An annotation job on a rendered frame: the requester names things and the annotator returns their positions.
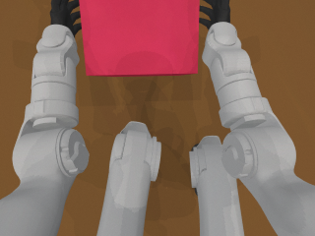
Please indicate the left robot forearm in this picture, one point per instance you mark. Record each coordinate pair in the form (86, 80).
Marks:
(53, 83)

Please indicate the robot left hand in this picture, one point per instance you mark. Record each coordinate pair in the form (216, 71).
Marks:
(60, 14)

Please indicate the robot right upper arm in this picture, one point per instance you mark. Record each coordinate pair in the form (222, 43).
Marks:
(263, 159)

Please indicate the right robot thigh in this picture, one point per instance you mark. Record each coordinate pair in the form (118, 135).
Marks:
(218, 200)

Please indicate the robot left upper arm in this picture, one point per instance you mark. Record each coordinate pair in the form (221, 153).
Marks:
(47, 163)

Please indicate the carton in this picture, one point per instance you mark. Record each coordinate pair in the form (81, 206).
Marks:
(140, 38)

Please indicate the robot right hand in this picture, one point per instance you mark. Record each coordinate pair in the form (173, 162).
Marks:
(219, 13)

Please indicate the robot thigh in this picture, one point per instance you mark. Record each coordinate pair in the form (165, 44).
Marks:
(218, 200)
(128, 185)

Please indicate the left robot thigh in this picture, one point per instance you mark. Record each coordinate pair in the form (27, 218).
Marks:
(128, 185)

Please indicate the right robot forearm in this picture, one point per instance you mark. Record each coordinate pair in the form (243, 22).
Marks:
(241, 103)

